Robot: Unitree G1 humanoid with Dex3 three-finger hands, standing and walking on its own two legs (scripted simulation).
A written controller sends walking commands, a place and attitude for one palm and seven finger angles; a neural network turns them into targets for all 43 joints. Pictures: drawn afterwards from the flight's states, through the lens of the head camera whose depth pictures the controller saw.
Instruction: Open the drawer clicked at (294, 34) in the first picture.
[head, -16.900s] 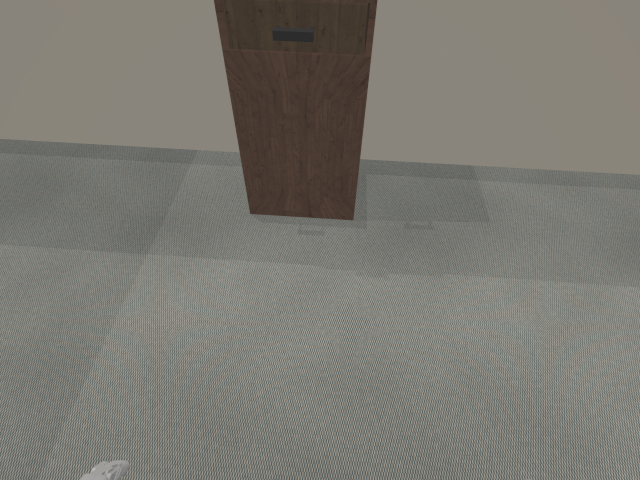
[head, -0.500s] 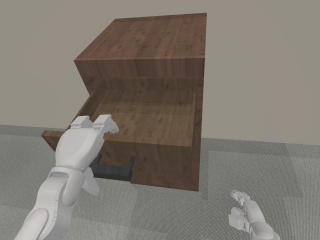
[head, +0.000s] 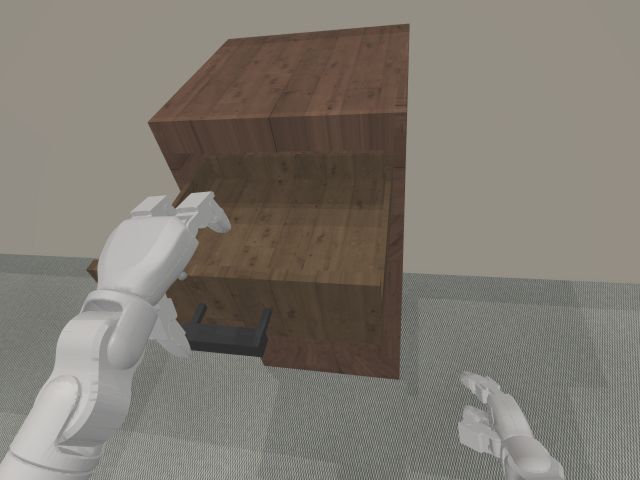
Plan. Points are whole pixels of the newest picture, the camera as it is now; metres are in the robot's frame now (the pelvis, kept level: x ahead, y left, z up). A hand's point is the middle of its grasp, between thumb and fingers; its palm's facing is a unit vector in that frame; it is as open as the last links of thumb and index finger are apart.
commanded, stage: draw the hand back to the body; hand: left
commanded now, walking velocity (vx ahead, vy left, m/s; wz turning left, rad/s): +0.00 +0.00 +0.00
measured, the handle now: (228, 325) +0.30 +0.19 +0.03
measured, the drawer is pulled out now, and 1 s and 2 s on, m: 0.30 0.30 0.30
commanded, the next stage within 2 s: step back with the hand held close in 1.60 s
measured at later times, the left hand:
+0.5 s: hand (137, 308) +0.23 +0.23 +0.17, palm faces +0.14 -0.09 -0.99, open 13.9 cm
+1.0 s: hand (128, 281) +0.23 +0.21 +0.21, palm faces +0.37 -0.87 -0.33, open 12.2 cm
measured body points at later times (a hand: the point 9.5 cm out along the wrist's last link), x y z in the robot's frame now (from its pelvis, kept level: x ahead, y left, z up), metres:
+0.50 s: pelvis +0.00 +0.01 +0.00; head +0.00 -0.05 +0.44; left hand +0.22 +0.23 +0.22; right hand +0.25 -0.18 -0.09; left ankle +0.02 +0.12 -0.74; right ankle +0.00 -0.10 -0.74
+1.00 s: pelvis +0.03 +0.00 +0.00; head +0.02 -0.01 +0.45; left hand +0.21 +0.26 +0.23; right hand +0.22 -0.21 -0.09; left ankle +0.02 +0.12 -0.74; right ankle +0.00 -0.10 -0.74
